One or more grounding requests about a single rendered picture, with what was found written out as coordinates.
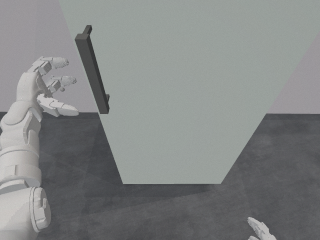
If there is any left robot forearm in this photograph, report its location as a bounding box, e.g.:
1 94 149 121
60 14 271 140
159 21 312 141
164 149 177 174
0 101 43 195

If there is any robot right hand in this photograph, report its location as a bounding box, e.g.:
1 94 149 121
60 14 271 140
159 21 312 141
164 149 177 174
247 217 277 240

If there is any fridge door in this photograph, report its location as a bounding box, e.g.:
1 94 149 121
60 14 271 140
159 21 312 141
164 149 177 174
58 0 320 184

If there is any left robot upper arm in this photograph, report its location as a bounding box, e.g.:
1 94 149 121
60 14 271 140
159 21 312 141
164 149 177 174
0 186 51 240

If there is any robot left hand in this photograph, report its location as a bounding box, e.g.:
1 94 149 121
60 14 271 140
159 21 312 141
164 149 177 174
16 56 79 117

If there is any handle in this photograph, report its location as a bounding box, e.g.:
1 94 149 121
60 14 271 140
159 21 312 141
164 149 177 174
74 25 110 114

